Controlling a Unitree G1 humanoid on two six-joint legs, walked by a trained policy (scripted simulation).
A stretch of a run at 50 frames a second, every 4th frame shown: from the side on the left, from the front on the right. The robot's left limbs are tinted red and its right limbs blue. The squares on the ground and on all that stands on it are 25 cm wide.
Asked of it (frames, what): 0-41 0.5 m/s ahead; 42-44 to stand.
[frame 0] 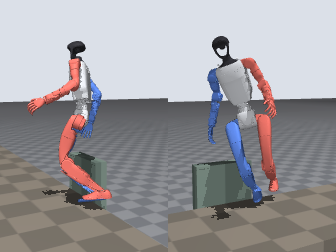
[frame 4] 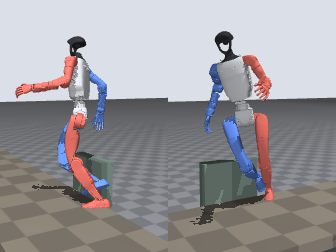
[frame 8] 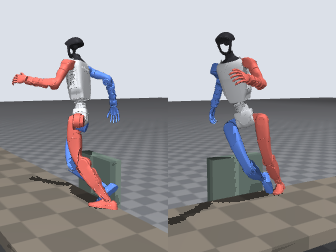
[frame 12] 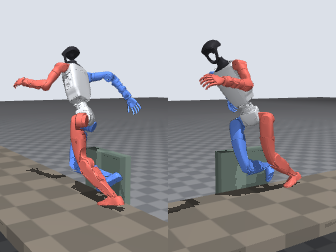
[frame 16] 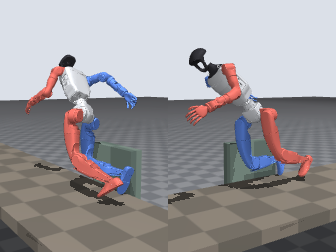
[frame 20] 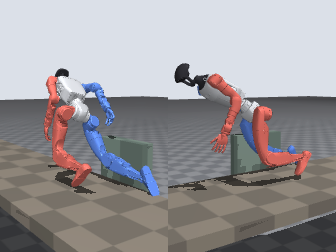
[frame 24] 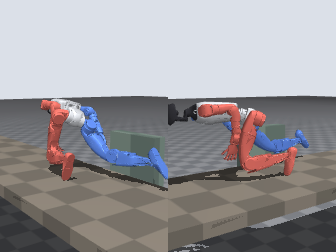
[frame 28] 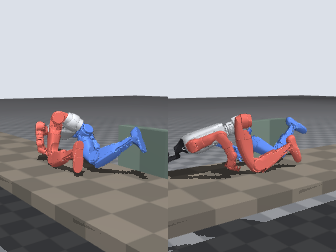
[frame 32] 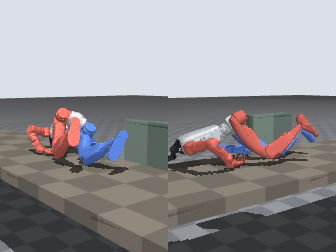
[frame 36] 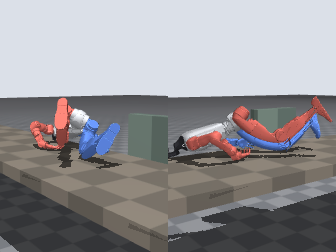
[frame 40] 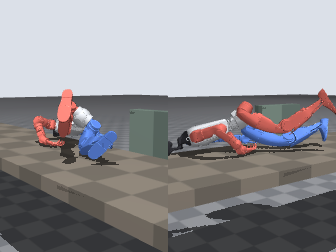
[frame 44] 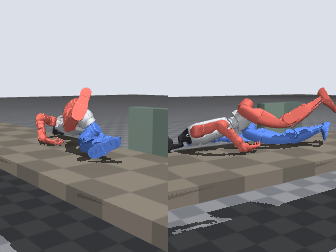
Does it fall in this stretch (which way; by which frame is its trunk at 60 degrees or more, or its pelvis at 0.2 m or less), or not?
yes: goes over to its right; its trunk at 60 degrees or more by frame 20
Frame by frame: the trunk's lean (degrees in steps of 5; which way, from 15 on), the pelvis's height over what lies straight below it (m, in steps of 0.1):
0: 20 to its right, 0.7
4: 15 to its right, 0.7
8: 15 forward and to its right, 0.7
12: 30 to its right, 0.6
16: 50 to its right, 0.6
20: 65 to its right, 0.5
24: 90 to its right, 0.4
28: 110 to its right, 0.3
32: 110 to its right, 0.2
36: 105 to its right, 0.2
40: 105 to its right, 0.2
44: 100 to its right, 0.2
